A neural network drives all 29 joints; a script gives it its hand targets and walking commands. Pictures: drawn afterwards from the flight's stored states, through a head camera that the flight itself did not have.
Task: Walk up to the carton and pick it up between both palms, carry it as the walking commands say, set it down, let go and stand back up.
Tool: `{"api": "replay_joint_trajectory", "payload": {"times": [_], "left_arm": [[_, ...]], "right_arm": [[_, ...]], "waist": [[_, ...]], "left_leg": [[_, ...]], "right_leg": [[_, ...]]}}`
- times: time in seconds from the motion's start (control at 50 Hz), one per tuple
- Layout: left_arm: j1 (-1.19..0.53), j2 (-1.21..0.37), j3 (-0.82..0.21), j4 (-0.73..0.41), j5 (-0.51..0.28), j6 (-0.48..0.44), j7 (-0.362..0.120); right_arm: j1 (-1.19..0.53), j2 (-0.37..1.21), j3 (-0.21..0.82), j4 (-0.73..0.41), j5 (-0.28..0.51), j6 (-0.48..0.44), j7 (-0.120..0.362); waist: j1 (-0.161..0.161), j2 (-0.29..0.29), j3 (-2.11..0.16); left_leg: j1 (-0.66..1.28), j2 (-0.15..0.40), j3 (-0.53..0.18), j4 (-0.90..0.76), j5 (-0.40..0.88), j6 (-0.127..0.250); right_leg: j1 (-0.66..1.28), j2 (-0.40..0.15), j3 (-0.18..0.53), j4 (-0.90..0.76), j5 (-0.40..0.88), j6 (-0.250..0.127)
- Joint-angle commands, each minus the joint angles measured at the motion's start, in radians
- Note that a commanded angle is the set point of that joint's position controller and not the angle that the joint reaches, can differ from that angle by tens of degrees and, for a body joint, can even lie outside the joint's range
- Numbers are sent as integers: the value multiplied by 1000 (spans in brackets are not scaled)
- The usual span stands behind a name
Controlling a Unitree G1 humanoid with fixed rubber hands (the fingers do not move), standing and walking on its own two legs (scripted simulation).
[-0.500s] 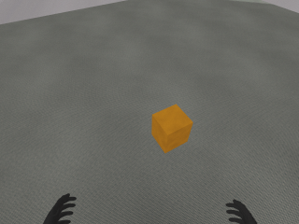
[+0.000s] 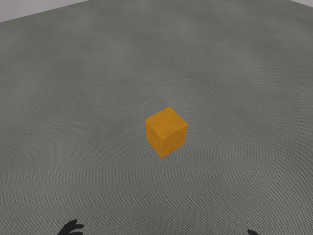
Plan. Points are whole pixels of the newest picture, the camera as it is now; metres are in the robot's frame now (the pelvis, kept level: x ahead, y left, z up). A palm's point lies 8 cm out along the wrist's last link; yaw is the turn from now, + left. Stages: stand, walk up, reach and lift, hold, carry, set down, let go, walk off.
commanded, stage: walk up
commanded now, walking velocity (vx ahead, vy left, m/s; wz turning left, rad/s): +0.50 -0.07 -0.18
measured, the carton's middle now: (165, 132) +0.83 -0.03 -0.64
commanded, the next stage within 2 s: none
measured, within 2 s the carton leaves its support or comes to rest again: neither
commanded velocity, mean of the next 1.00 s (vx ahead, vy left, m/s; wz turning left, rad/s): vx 0.32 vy -0.01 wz -0.07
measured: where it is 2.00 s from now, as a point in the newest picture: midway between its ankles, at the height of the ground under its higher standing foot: (165, 209)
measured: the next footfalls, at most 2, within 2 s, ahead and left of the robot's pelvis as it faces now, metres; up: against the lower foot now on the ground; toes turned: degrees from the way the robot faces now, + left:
left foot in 0.38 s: +0.27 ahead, +0.14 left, +0.00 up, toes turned +8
right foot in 0.68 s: +0.32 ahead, -0.13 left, +0.00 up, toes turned -8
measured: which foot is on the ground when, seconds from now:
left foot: down 0.00-0.06, up 0.08-0.36, down 0.38-0.68, up 0.70-0.96, down 0.98-1.00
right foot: down 0.00-0.38, up 0.40-0.66, down 0.68-0.98, up 1.00-1.00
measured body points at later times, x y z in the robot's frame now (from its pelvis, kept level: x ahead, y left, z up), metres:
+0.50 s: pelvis +0.20 +0.02 -0.01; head +0.21 +0.02 +0.44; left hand +0.24 +0.28 -0.14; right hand +0.29 -0.25 -0.13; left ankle +0.23 +0.13 -0.74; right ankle +0.08 -0.12 -0.67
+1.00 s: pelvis +0.35 +0.01 -0.01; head +0.38 +0.02 +0.44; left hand +0.36 +0.28 -0.14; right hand +0.43 -0.25 -0.14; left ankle +0.37 +0.13 -0.74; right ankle +0.28 -0.12 -0.73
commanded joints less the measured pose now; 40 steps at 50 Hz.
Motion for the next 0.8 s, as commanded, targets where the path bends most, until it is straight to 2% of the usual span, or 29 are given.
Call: {"api": "replay_joint_trajectory", "payload": {"times": [0.0,0.02,0.04,0.06,0.08,0.1,0.12,0.14,0.16,0.24,0.28,0.3,0.34,0.36,0.38,0.4,0.44,0.48,0.5,0.52,0.58,0.62,0.64,0.66,0.68,0.7,0.72,0.74,0.78], "left_arm": [[85,72,30,72,9,-66,7],[179,104,42,90,21,-65,15],[232,181,64,112,35,-69,24],[284,256,69,107,18,-68,40],[315,261,71,110,22,-68,59],[304,271,64,117,37,-89,73],[301,237,61,115,32,-95,77],[256,184,57,102,31,-95,81],[236,176,53,102,28,-98,77],[193,150,43,116,18,-96,76],[187,141,41,123,19,-85,74],[155,154,38,114,15,-80,71],[140,119,31,161,-1,-74,73],[177,91,33,143,-4,-76,78],[194,12,24,120,-9,-86,80],[132,48,47,73,-3,-71,82],[28,26,37,83,4,-64,72],[81,9,20,102,12,-61,53],[87,-18,21,130,18,-53,47],[115,-4,25,131,16,-49,48],[103,-17,15,164,18,-35,47],[97,12,20,192,23,-35,47],[91,29,30,204,23,-43,45],[146,93,54,215,30,-52,52],[223,197,63,219,35,-57,59],[235,230,66,225,34,-54,60],[206,234,57,221,41,-57,71],[178,158,48,200,41,-62,75],[83,139,45,181,28,-66,77]], "right_arm": [[-30,-217,-80,-32,-20,-43,24],[-45,-189,-71,-43,-23,-43,25],[-52,-142,-52,-60,-23,-49,28],[-145,-118,-43,-122,-28,-47,31],[-226,-113,-39,-141,-30,-45,39],[-226,-129,-48,-128,-31,-48,41],[-226,-125,-49,-118,-26,-50,47],[-173,-108,-42,-98,-24,-47,54],[-166,-112,-47,-96,-22,-46,58],[-222,-75,-31,-95,-6,-40,83],[-223,-51,-23,-88,-6,-33,79],[-203,-48,-22,-66,0,-34,71],[20,-104,-51,6,-5,-52,42],[220,-179,-80,55,-17,-63,32],[359,-278,-112,81,-44,-70,17],[370,-327,-111,82,-29,-57,16],[204,-210,-82,48,-28,-60,9],[67,-142,-57,26,-27,-60,9],[51,-133,-56,36,-22,-60,9],[41,-139,-53,38,-22,-56,8],[-19,-165,-66,39,-13,-39,8],[-7,-180,-74,42,-10,-22,11],[-2,-173,-71,57,-16,-19,14],[-10,-125,-55,38,-12,-25,15],[-54,-65,-43,3,-18,-23,7],[-96,-64,-49,-15,-14,-3,11],[-120,-87,-56,-12,-12,-11,12],[-134,-93,-63,-8,-11,-16,19],[-107,-93,-56,6,-8,-21,30]], "waist": [[40,124,-130],[70,112,-175],[92,-127,-121],[129,-301,-37],[151,-316,20],[142,-193,65],[130,-91,32],[93,-83,-29],[82,-126,-31],[76,-293,48],[68,-322,130],[38,-271,123],[-52,-273,-25],[-121,-133,-186],[-142,251,-232],[-151,256,-214],[-94,75,-3],[-20,153,-6],[-15,181,-11],[-3,155,21],[15,227,45],[28,152,58],[40,111,5],[70,-94,-23],[107,-315,-33],[113,-377,30],[100,-276,48],[84,-202,60],[52,-217,3]], "left_leg": [[-14,87,-60,-150,-140,61],[-102,40,-12,-27,-162,55],[-275,-37,59,246,-158,12],[-508,-62,6,413,-223,5],[-566,-48,-27,456,-227,-4],[-652,-32,-99,532,-141,-8],[-635,11,-88,529,-50,-19],[-531,16,-87,478,-18,-20],[-500,-5,-56,464,-17,-25],[-335,-61,41,210,47,-47],[-315,-68,74,103,52,-48],[-204,-97,133,39,72,-39],[175,-86,138,-26,194,-39],[418,15,33,8,231,-4],[555,355,-402,-140,391,92],[483,442,-555,-232,367,158],[247,362,-406,-236,514,202],[99,217,-185,-230,452,128],[77,202,-134,-246,484,141],[-19,201,-119,-265,391,132],[-11,138,-24,-246,179,115],[-71,125,-34,-208,-62,81],[-121,93,-29,-132,-70,58],[-213,36,26,13,-103,25],[-300,-46,87,303,-216,-7],[-391,-41,-2,455,-262,-15],[-381,-28,-38,532,-243,-11],[-409,-18,-40,507,-177,-26],[-310,-17,-18,446,-103,-39]], "right_leg": [[322,-3,-68,-228,108,-18],[460,-47,3,-226,77,-37],[499,-238,297,-346,-70,-91],[528,-381,576,-482,-106,-162],[495,-410,593,-529,-98,-181],[552,-465,713,-478,120,-218],[552,-445,615,-458,267,-203],[532,-367,440,-411,374,-160],[523,-335,373,-402,464,-134],[398,-247,188,-420,575,-105],[349,-244,169,-416,607,-99],[292,-233,125,-389,649,-93],[177,-120,35,-174,582,-60],[74,-87,14,88,526,-31],[-187,9,-38,389,-5,16],[-227,-22,49,475,-230,-10],[-256,-81,44,537,-148,1],[-102,-107,12,316,-95,16],[-62,-85,-41,264,-85,26],[1,-88,-58,188,-76,35],[81,-44,-122,-50,61,43],[196,-21,-160,-191,133,33],[294,-40,-125,-244,151,19],[379,-135,-12,-278,104,-9],[360,-371,333,-482,-18,-68],[308,-438,419,-549,-92,-108],[298,-445,467,-541,-23,-165],[313,-395,412,-509,83,-164],[313,-318,214,-473,289,-126]]}}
